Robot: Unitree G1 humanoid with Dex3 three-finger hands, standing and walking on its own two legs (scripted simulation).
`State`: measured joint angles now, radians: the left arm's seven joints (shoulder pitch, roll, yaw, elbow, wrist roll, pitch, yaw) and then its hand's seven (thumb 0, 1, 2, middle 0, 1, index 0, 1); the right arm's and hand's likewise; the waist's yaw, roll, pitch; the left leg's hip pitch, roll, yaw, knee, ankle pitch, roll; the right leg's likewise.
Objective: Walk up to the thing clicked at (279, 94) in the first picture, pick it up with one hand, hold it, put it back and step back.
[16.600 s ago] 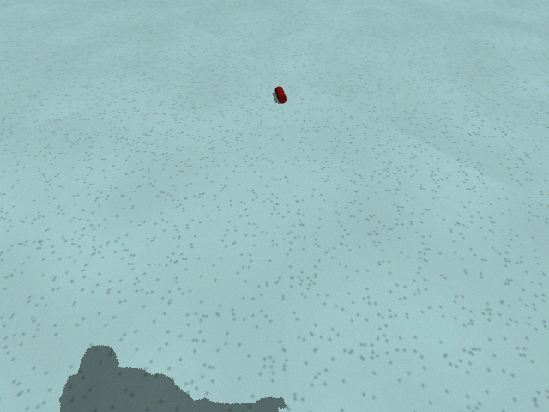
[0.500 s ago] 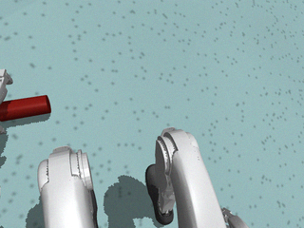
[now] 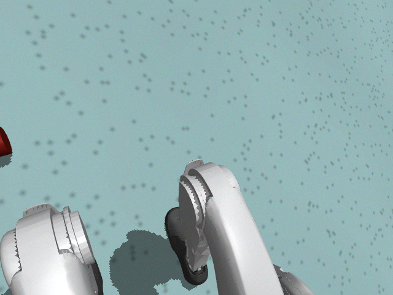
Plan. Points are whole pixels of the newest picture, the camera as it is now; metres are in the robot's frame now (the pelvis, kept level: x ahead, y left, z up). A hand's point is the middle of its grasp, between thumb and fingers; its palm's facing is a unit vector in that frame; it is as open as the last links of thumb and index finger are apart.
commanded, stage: rest palm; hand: left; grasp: from above
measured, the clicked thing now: out of the picture +0.44 +0.32 -0.27
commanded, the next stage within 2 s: close in 0.80 s
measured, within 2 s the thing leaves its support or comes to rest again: neither
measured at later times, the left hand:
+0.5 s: hand out of the picture +0.43 +0.31 -0.24, palm faces -0.45 -0.14 -0.88, open 14.3 cm
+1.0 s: hand out of the picture +0.43 +0.31 -0.25, palm faces -0.46 -0.14 -0.88, open 13.9 cm
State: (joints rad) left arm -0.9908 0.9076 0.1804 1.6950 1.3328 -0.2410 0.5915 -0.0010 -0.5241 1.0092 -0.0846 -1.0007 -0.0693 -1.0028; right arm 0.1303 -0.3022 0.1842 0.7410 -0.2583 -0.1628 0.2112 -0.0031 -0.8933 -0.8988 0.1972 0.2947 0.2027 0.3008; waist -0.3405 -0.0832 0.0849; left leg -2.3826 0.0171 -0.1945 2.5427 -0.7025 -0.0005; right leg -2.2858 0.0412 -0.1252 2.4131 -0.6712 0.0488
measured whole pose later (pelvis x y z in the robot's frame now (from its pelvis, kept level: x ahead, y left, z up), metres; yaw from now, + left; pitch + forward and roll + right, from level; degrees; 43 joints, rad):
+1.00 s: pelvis +0.00 +0.01 +0.00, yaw -3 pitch +27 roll -14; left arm -0.98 0.97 0.14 1.75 1.30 -0.26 0.67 0.00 -0.49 0.99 -0.12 -0.98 -0.10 -0.99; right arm 0.07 -0.33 0.28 0.72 -0.30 -0.26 0.29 0.00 -0.90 -0.90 0.20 0.30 0.20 0.30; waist -0.36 -0.14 0.16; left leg -2.35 0.02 -0.26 2.58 -0.74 0.00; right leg -2.23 0.06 -0.17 2.40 -0.68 0.06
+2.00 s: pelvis +0.00 +0.01 +0.00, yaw -3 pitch +27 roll -14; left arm -0.99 1.00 0.12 1.74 1.27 -0.25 0.64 0.00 0.14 0.55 -0.55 -0.67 -0.58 -0.63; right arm 0.07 -0.35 0.28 0.70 -0.28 -0.26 0.28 0.00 -0.89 -0.90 0.20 0.29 0.20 0.30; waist -0.36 -0.14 0.17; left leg -2.34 0.02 -0.26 2.57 -0.73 0.00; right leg -2.22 0.06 -0.18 2.39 -0.67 0.06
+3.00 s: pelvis +0.00 +0.00 +0.00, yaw -3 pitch +27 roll -14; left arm -0.93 0.97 0.17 1.64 1.29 -0.26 0.59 0.00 0.19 0.34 -0.80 -0.45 -0.82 -0.41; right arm 0.10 -0.34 0.27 0.70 -0.27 -0.24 0.27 0.00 -0.91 -0.90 0.20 0.29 0.20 0.30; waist -0.34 -0.13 0.14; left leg -2.35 0.02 -0.26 2.57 -0.72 0.00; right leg -2.23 0.06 -0.18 2.38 -0.66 0.06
